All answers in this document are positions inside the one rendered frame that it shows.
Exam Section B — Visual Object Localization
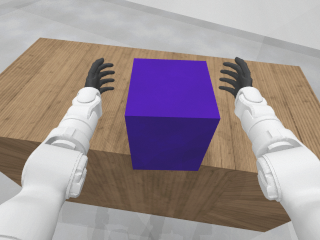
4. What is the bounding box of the left robot hand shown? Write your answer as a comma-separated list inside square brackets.
[84, 57, 115, 94]

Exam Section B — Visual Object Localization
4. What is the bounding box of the robot right forearm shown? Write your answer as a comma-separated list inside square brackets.
[234, 86, 320, 166]

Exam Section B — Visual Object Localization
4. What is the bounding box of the right robot hand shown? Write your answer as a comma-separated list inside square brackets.
[218, 57, 253, 99]

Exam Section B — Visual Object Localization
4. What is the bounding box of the pedestal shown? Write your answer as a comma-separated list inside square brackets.
[0, 37, 320, 232]

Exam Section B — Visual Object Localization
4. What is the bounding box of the carton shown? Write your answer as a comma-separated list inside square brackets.
[124, 58, 221, 171]

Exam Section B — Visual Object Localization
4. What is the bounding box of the right robot upper arm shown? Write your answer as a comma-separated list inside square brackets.
[256, 146, 320, 240]

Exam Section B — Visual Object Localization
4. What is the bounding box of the left robot upper arm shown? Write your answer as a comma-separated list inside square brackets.
[0, 144, 88, 240]

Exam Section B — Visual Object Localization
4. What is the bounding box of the robot left forearm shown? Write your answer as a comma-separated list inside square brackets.
[21, 87, 103, 188]

